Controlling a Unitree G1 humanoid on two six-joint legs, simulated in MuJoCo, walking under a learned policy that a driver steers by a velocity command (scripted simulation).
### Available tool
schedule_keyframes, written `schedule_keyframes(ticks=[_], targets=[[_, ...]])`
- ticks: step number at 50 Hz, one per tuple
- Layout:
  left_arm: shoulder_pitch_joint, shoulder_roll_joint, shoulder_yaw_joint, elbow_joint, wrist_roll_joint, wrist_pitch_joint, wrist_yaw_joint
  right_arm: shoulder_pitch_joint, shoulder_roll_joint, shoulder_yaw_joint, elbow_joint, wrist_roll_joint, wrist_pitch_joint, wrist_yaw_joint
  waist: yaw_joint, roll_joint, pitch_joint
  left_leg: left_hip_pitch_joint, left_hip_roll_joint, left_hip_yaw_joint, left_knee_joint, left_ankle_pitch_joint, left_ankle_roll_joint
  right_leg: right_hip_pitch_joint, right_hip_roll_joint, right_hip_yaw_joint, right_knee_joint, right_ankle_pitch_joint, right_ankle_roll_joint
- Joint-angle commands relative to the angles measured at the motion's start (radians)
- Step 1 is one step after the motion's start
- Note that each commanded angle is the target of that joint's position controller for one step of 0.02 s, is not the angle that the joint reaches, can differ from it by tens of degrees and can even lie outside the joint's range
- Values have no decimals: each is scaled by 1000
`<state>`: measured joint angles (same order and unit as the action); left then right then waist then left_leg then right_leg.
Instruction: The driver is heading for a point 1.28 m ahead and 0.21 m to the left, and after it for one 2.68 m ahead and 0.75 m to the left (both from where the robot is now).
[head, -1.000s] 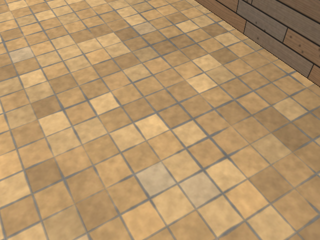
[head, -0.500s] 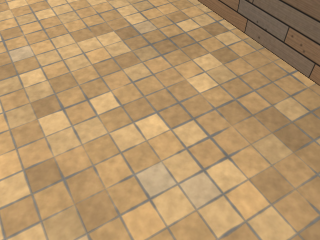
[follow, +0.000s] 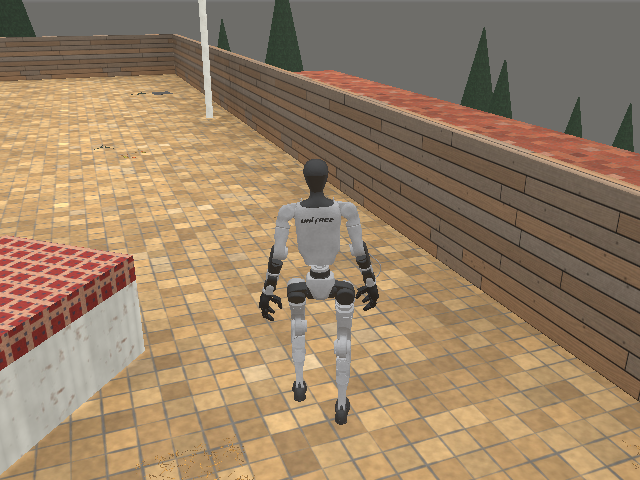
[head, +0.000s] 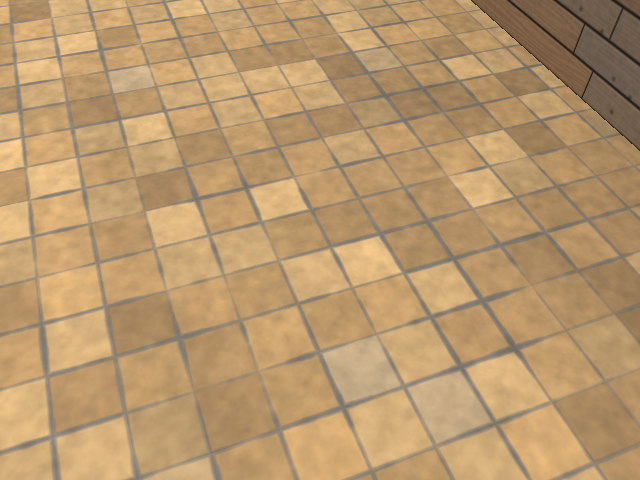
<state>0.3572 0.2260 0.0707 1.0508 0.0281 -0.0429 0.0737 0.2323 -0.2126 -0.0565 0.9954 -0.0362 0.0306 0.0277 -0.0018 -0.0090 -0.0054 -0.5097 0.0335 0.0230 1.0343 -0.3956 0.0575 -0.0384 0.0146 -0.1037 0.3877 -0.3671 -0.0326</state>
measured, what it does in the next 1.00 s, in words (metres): walks ahead: left foot, then right foot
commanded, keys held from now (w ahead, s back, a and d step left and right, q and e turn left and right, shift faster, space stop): w+q+shift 0.36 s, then w+shift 0.08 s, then w+e+shift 0.56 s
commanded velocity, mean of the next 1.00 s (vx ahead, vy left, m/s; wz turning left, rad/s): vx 0.88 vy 0.00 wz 0.16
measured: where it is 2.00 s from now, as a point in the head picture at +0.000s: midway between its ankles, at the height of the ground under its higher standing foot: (227, 140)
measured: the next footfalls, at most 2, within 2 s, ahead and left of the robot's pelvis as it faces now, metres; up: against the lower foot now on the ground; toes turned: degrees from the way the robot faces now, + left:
left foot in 0.20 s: +0.19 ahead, +0.18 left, +0.00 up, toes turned +17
right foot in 0.68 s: +0.68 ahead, +0.28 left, +0.00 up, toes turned +20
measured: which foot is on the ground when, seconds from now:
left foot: up 0.00-0.18, down 0.20-0.66, up 0.68-1.00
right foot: down 0.00-0.22, up 0.24-0.66, down 0.68-1.00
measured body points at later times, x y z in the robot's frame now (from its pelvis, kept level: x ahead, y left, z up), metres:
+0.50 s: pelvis +0.29 +0.18 +0.00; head +0.31 +0.20 +0.45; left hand +0.40 +0.47 -0.09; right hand +0.36 -0.08 -0.12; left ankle +0.16 +0.17 -0.73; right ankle +0.52 +0.08 -0.66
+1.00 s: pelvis +0.75 +0.35 +0.00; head +0.79 +0.35 +0.45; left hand +0.62 +0.60 -0.12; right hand +1.07 +0.22 -0.04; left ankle +0.93 +0.57 -0.67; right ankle +0.64 +0.26 -0.73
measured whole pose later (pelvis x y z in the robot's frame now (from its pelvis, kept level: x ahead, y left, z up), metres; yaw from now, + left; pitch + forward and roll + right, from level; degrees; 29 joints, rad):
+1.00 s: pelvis +0.75 +0.35 +0.00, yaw +8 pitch +2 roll +0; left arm 0.53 0.26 0.07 0.94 -0.01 -0.08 -0.02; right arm -0.07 -0.22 0.04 0.59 -0.05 -0.09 0.03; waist 0.13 0.01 0.02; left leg -0.72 0.10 -0.09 0.68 0.03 -0.03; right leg 0.04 0.16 0.20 0.26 -0.31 -0.14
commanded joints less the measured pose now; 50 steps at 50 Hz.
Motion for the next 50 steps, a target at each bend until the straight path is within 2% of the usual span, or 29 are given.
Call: schedule_keyframes(ticks=[1, 5, 7, 8, 9, 10, 11, 12, 13, 15, 17, 20, 23, 27, 29, 31, 33, 34, 35, 36, 37, 38, 39, 40, 41, 43, 46, 48, 50], targets=[[-1, 134, 30, -55, 3, -50, -12, -159, -62, -20, -130, 8, -21, 29, 18, -43, 156, -280, 85, -18, -60, 54, -6, 78, -338, 231, -304, -151, -132], [16, 165, 40, -65, 21, -59, -41, -258, -62, -22, -216, 13, -6, 62, 47, -84, 168, -167, 72, 98, -209, 56, 46, 58, -322, 31, -299, -47, -107], [-8, 184, 42, -80, 24, -59, -55, -210, -74, -27, -228, 12, -5, 66, 18, -96, 148, -24, 12, 178, -252, 40, 88, 16, -312, -66, -199, 233, -90], [-27, 205, 45, -87, 22, -58, -59, -118, -92, -36, -212, 12, -7, 60, -29, -99, 97, 102, -47, 220, -253, 14, 106, -8, -306, -113, -53, 521, -82], [-55, 226, 48, -99, 14, -52, -66, 43, -117, -53, -174, 17, -14, 50, -115, -59, 2, 292, -113, 250, -292, 22, 124, -46, -285, -165, 202, 814, -71], [-81, 233, 44, -121, 11, -47, -75, 279, -176, -82, -104, 11, -25, 37, -225, 34, -135, 615, -157, 196, -362, -3, 150, -223, -244, -185, 558, 818, -41], [-158, 109, 12, -201, 15, -61, -92, 321, -323, -115, -93, 10, -30, 14, -222, 334, -112, 756, 119, -383, -646, -420, 255, -641, -82, -152, 927, 111, 26], [-264, 91, 1, -273, 17, -85, -104, 232, -322, -99, -127, 19, -37, 15, -163, 257, -109, 718, 223, -853, -876, -560, 294, -820, -11, 115, 1070, -66, 25], [-324, 116, -2, -308, 18, -93, -108, 190, -313, -93, -139, 9, -40, 11, -142, 144, -26, 686, 254, -811, -864, -450, 276, -909, -68, 152, 1106, 11, 10], [-227, 124, -5, -270, 27, -100, -106, 149, -274, -84, -155, 12, -57, -8, -60, 13, 15, 506, 194, -596, -834, -210, 236, -784, -142, 153, 958, 121, 1], [-191, 116, -11, -267, 45, -64, -112, 86, -222, -61, -179, 25, -77, -17, -1, 42, 34, 370, 109, -467, -862, -96, 222, -675, -162, 157, 865, 141, 29], [-271, 106, -19, -303, 39, -22, -121, 146, -189, -45, -168, 38, -110, -17, -6, 12, 96, 337, 51, -357, -916, 82, 219, -713, -153, 96, 727, 207, 62], [-400, 80, -33, -357, 27, -21, -129, 239, -164, -34, -138, 40, -130, -13, -47, 31, 137, 387, 27, -272, -945, 380, 186, -737, -117, 35, 514, 344, 59], [-522, 48, -53, -402, -6, -31, -139, 293, -144, -17, -112, 44, -152, -18, -94, 64, 140, 481, 37, -144, -1022, 747, 107, -598, -58, -59, 233, 510, -24], [-476, 82, -44, -392, -16, -30, -131, 263, -180, -20, -110, 30, -162, -25, -53, 85, 93, 597, 72, -72, -992, 1048, 71, -514, -8, -72, 176, 504, -74], [-350, 130, -28, -363, -24, -24, -115, 264, -223, -30, -99, -3, -150, -46, 25, 134, -6, 714, 120, -30, -808, 1460, 33, -404, 77, -80, 198, 376, -107], [21, 200, 5, -255, -36, -14, -98, 189, -256, -45, -111, -43, -121, -68, 202, 159, -159, 709, 141, 13, -364, 1635, 12, -126, 124, -66, 216, 277, -133], [233, 231, 25, -198, -31, -9, -87, 104, -269, -49, -130, -40, -114, -73, 325, 105, -199, 537, 88, 49, 36, 1478, 6, 87, 62, 24, 168, 192, -181], [266, 308, 52, -167, -3, -4, -84, 140, -110, -15, -181, -3, -125, -47, 216, -202, -224, 0, -99, -8, 538, 441, -55, 405, -160, 498, 201, -41, -352], [141, 257, 44, -171, -19, 3, -100, 161, -125, 0, -215, 15, -159, -27, 122, -259, -279, -223, -177, -128, 634, 11, -47, 438, -271, 1015, -81, -156, -435], [34, 226, 43, -202, -10, -6, -103, 81, -145, 11, -247, 11, -174, -27, 95, -128, -148, -286, -93, -184, 592, 96, -19, 322, -270, 964, -128, -187, -420], [35, 161, 31, -191, -12, -12, -104, 16, -164, 16, -259, -4, -185, -22, 81, 45, -93, -256, -48, -182, 508, 129, -8, 189, -249, 860, -150, -147, -385], [30, 137, 24, -183, -9, -18, -96, -21, -150, 23, -273, -16, -182, -19, 46, 114, -15, -209, -14, -168, 416, 133, -6, 37, -203, 761, -171, -61, -344], [23, 119, 11, -168, -11, -25, -88, -46, -135, 30, -301, -37, -165, -16, 0, 122, 39, -167, 4, -159, 363, 120, -23, -97, -150, 680, -189, 16, -314], [23, 135, 9, -163, -16, -36, -83, -38, -118, 40, -315, -49, -144, -12, -33, 86, 67, -156, 22, -148, 307, 96, -39, -174, -127, 640, -200, 56, -315], [32, 167, 14, -171, -27, -57, -86, -102, -109, 56, -361, -51, -118, -10, -42, 60, 119, -149, 58, -98, 150, 93, -70, -309, -84, 565, -246, 99, -315], [48, 185, 25, -196, -29, -65, -85, -297, -93, 79, -443, -19, -121, 9, 14, 20, 164, 14, 44, -21, -220, 352, -107, -457, -9, 467, -303, 278, -261], [94, 205, 36, -192, -43, -64, -94, -337, -73, 85, -458, -2, -121, 11, 63, -14, 116, 127, 2, 7, -358, 522, -98, -404, -5, 454, -284, 476, -212], [129, 224, 45, -192, -46, -58, -94, -355, -98, 78, -469, 4, -120, 0, 91, -41, 75, 127, -23, 1, -444, 526, -86, -238, -23, 466, -219, 617, -185]])
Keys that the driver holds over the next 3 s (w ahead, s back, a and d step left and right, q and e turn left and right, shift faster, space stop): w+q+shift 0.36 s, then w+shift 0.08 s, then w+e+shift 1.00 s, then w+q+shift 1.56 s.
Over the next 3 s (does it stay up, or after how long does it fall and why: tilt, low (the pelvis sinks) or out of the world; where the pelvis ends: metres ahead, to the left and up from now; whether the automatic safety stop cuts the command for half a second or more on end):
stays up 2.50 0.49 -0.03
